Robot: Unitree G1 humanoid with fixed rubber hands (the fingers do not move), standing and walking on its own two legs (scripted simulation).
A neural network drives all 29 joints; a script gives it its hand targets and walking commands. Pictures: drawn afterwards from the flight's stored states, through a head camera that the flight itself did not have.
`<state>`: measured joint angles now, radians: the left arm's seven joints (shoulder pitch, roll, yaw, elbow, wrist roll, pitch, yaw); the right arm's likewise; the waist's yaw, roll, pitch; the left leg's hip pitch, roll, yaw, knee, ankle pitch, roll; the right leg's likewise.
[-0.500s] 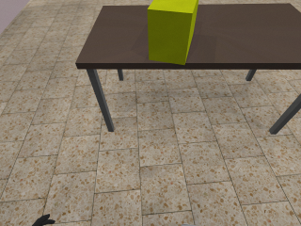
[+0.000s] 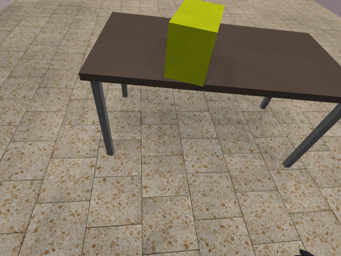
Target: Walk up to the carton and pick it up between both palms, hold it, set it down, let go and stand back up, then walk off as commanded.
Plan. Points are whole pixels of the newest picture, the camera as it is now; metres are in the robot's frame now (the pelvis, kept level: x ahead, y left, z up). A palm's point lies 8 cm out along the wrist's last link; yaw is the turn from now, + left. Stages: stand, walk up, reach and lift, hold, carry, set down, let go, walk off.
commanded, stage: walk up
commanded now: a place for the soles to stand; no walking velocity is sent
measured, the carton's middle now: (194, 41) +0.99 -0.08 +0.04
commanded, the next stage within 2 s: none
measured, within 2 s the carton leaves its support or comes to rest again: neither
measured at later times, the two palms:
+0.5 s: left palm out of the picture +0.13 +0.30 -0.09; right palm out of the picture +0.14 -0.33 -0.08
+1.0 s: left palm out of the picture +0.13 +0.31 -0.09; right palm out of the picture +0.15 -0.31 -0.08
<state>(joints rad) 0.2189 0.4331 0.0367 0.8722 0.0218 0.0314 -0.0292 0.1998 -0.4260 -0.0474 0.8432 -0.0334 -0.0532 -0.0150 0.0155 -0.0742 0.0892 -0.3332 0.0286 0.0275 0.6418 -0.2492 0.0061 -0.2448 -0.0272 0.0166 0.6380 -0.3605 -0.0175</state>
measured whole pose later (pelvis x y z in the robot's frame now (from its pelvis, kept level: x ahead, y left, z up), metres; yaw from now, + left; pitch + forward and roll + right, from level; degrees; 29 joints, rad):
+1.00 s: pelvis +0.04 -0.01 +0.02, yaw +0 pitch -3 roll +0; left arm 0.09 0.41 0.00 1.04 0.01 0.00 -0.01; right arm 0.08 -0.39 -0.01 1.05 -0.01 -0.03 0.01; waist 0.01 -0.01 0.06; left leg -0.17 0.00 0.01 0.41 -0.19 0.00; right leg -0.09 -0.04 0.01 0.42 -0.29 0.03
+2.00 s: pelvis +0.28 -0.12 +0.01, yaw -1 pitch -3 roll +0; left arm 0.13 0.49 0.07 0.77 0.01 -0.04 -0.08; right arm 0.45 -0.46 -0.07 0.85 -0.01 -0.10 0.03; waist -0.08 -0.04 0.09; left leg -0.06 0.04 0.04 0.47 -0.35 -0.03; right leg -0.51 -0.08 0.00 0.74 -0.26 -0.03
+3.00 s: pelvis +0.49 -0.15 -0.01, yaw +0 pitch -5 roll -2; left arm 0.21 0.45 0.04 0.83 0.01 -0.04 0.03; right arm 0.19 -0.44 -0.05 0.79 0.01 0.01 0.01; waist -0.02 0.05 0.16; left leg -0.37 0.07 0.05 0.76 -0.32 0.02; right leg -0.33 -0.01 -0.04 0.70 -0.27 0.01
